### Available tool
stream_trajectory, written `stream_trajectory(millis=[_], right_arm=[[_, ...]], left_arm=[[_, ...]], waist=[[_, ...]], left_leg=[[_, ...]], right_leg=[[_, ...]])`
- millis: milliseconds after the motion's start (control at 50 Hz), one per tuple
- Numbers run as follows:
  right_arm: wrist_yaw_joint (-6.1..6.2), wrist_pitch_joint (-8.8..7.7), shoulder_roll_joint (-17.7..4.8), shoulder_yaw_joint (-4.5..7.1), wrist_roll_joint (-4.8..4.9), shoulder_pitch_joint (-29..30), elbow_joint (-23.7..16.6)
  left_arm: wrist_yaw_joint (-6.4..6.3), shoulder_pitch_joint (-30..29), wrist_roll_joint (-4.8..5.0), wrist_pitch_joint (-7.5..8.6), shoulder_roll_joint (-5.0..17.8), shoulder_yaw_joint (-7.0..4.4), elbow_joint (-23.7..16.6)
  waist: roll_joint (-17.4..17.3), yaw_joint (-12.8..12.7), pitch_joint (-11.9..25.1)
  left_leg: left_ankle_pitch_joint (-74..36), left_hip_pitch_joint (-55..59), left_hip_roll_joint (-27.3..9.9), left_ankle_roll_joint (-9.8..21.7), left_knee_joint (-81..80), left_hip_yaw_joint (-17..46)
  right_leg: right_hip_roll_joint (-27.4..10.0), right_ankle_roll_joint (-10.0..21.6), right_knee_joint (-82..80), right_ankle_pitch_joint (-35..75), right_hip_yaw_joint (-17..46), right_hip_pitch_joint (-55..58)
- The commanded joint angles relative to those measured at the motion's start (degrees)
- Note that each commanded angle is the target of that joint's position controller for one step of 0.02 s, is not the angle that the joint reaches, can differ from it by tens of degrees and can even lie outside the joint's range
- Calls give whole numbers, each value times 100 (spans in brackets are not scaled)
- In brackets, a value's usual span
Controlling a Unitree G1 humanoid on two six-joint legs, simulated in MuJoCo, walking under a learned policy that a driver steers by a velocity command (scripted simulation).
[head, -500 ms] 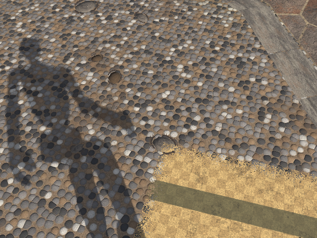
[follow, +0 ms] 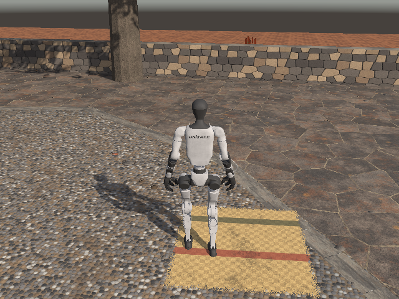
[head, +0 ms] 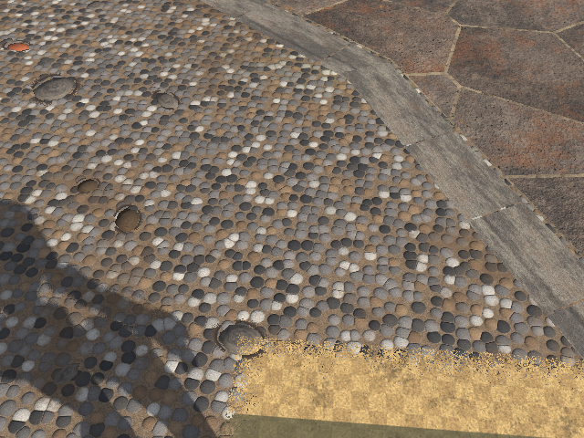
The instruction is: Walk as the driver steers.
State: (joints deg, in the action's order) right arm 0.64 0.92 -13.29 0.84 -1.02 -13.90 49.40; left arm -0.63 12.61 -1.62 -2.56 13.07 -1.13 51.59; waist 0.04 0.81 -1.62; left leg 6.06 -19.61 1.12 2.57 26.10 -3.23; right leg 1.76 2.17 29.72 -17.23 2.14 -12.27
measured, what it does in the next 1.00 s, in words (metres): walks ahead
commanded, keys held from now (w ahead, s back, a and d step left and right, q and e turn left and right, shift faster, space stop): no key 0.32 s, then w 0.62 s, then w+q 0.06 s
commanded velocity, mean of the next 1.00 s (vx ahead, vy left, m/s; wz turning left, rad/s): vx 0.24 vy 0.00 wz -0.01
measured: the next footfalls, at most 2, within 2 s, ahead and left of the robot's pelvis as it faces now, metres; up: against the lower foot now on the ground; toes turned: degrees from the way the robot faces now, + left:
right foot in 1.08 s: +0.51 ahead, -0.05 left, +0.00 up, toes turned +0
left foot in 1.64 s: +0.74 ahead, +0.18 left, +0.00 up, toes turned +27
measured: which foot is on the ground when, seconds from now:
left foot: down 0.00-1.00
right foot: down 0.00-0.60, up 0.62-1.00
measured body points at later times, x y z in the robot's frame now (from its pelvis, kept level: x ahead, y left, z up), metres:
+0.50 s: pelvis +0.06 +0.00 +0.01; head +0.05 +0.01 +0.46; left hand +0.04 +0.24 -0.15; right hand +0.07 -0.25 -0.14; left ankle +0.08 +0.09 -0.72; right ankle -0.01 -0.11 -0.73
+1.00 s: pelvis +0.27 +0.03 +0.00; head +0.30 +0.04 +0.45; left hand +0.45 +0.25 -0.12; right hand +0.17 -0.18 -0.14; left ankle +0.12 +0.10 -0.73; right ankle +0.44 -0.07 -0.70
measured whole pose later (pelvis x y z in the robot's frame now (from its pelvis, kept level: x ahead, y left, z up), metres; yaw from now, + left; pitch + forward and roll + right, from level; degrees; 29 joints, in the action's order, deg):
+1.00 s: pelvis +0.27 +0.03 +0.00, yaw +1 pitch +1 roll +0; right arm 0.6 -5.5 -8.3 0.5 -1.0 -28.6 62.6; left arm 1.9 0.6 -1.2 2.2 11.1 -1.5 52.3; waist 1.4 3.5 -2.8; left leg 18.8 8.1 4.0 4.0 9.6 -2.6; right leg -2.3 3.5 37.3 -3.7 -5.3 -34.7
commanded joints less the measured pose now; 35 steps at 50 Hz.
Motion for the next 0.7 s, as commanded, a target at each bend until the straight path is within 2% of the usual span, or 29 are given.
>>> stream_trajectory(millis=[20,40,60,120,160,200,280,320,340,380,400,440,460,500,540,560,580,600,620,640,660,680,700], right_arm=[[-13,-11,-391,113,138,68,-357],[-28,-12,-398,106,95,75,-208],[-52,-31,-310,92,51,-66,-95],[-65,-115,-479,109,-17,-281,166],[-57,-142,-543,110,20,-323,329],[-41,-141,-453,86,28,-294,454],[4,-160,-364,54,29,-336,675],[24,-162,-348,48,32,-370,778],[26,-155,-327,44,28,-418,836],[14,-117,-396,92,4,-385,838],[-8,-101,-397,107,-20,-277,794],[-76,-139,-165,74,-69,62,627],[-99,-188,-132,72,-123,154,548],[-137,-314,-286,134,-107,206,433],[-173,-431,-313,180,-41,175,372],[-181,-472,-245,192,-6,-70,432],[-175,-499,-187,217,21,-604,619],[-129,-534,-337,307,12,-1339,880],[-50,-575,-915,465,-61,-2144,1022],[-68,-511,-1185,526,-16,-2621,1244],[-65,-459,-799,414,-35,-1989,1101],[-88,-479,-608,358,-45,-1416,888],[-92,-510,-527,323,-43,-1079,779]], left_arm=[[-73,254,8,181,834,-99,-102],[-67,-162,24,252,515,5,-142],[-77,-281,32,315,459,33,-89],[-110,33,109,394,552,11,151],[-107,249,124,372,478,13,270],[-117,406,108,351,441,10,395],[-126,545,119,369,408,2,581],[-133,564,123,376,376,8,660],[-132,665,114,375,372,6,721],[-126,757,100,337,544,-71,759],[-118,831,95,318,600,-101,754],[-124,1086,103,340,745,-176,831],[-128,1082,93,374,777,-213,851],[-108,1107,43,478,739,-241,882],[-83,1055,50,573,715,-265,907],[-73,938,78,598,725,-278,896],[-63,758,101,610,708,-279,857],[-44,652,87,651,582,-242,800],[24,491,131,707,180,-123,571],[59,468,28,717,283,-162,430],[78,282,-69,683,478,-219,424],[143,237,-34,701,320,-186,454],[189,264,7,722,225,-171,489]], waist=[[932,20,-204],[773,123,-360],[728,245,-291],[629,219,-132],[319,112,-243],[62,47,-350],[-85,-9,-185],[-101,-13,-146],[-76,-38,-32],[153,-87,-197],[269,-158,-421],[718,-303,-862],[804,-316,-980],[701,-269,-942],[629,-158,-833],[602,14,-732],[499,290,-599],[127,576,-315],[-1228,867,27],[-1788,795,76],[-725,417,-314],[-280,217,-515],[-169,54,-516]], left_leg=[[1369,-137,-211,-205,-401,433],[812,742,-245,-202,-106,486],[455,1120,-267,-172,-230,516],[63,1333,-467,-157,-509,649],[300,1049,-543,-126,-624,774],[383,802,-561,-113,-733,835],[215,857,-585,-100,-776,875],[147,903,-598,-79,-760,884],[550,934,-529,-60,-716,839],[1854,570,-240,51,-301,607],[2263,145,-131,94,-53,520],[1762,-699,63,66,789,59],[1476,-938,-113,91,1158,50],[1623,-1268,-322,166,1410,154],[1559,-926,-304,205,988,41],[1262,-293,-187,214,570,-112],[984,741,5,220,79,-236],[984,2021,-31,264,-185,86],[2285,2987,-1365,648,-1197,2158],[2565,3206,-2275,1072,-1803,3953],[2664,2665,-2229,1047,-1665,3558],[2379,2166,-2013,945,-1703,3037],[1920,1912,-1778,819,-1824,2527]], right_leg=[[-1406,650,-1917,-1228,1796,-505],[-1383,561,-2121,-1436,1674,-1205],[-1135,372,-2017,-1311,1356,-1258],[-743,152,-1793,-727,900,-871],[-661,181,-1692,-570,820,-630],[-625,224,-1525,-247,731,-378],[-601,242,-1371,226,628,-86],[-591,235,-1339,361,588,-19],[-555,260,-1394,-102,581,28],[-522,469,-1448,-1601,736,-104],[-661,619,-1625,-2271,995,-138],[-1346,979,-2216,-2816,1822,137],[-1662,1135,-2333,-2584,2075,244],[-1814,1260,-2250,-1723,2061,643],[-1644,1156,-1962,-808,1635,774],[-1486,1041,-1745,-381,1342,524],[-1253,880,-1377,-47,1006,-14],[-924,692,-577,462,609,-711],[-158,350,1338,163,-249,-1757],[282,285,2681,-1308,-451,-2691],[-182,398,3400,-1043,-33,-2877],[-404,437,3489,-438,55,-2806],[-554,416,3372,-5,29,-2633]])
